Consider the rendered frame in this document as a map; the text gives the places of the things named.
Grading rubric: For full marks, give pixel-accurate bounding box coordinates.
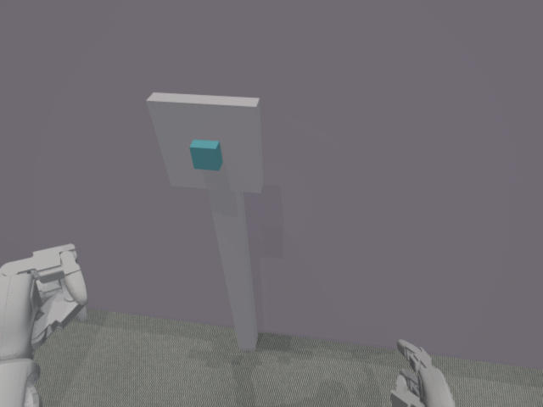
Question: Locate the left robot forearm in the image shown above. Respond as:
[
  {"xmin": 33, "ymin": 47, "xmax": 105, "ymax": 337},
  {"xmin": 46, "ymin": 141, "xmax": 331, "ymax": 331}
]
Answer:
[{"xmin": 0, "ymin": 359, "xmax": 43, "ymax": 407}]

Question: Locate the panel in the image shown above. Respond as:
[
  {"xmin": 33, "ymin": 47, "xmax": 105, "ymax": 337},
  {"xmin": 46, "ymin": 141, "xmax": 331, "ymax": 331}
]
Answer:
[{"xmin": 146, "ymin": 92, "xmax": 263, "ymax": 352}]

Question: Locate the button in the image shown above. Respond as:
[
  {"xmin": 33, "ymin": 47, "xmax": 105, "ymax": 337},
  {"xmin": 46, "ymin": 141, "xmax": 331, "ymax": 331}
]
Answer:
[{"xmin": 189, "ymin": 139, "xmax": 222, "ymax": 170}]

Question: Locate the robot right hand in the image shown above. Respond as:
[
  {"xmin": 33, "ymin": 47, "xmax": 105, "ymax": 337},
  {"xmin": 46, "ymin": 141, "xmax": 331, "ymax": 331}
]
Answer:
[{"xmin": 390, "ymin": 339, "xmax": 456, "ymax": 407}]

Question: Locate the robot left hand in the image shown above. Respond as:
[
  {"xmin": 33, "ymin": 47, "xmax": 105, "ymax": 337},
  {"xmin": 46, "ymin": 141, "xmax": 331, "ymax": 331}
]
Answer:
[{"xmin": 0, "ymin": 244, "xmax": 87, "ymax": 360}]

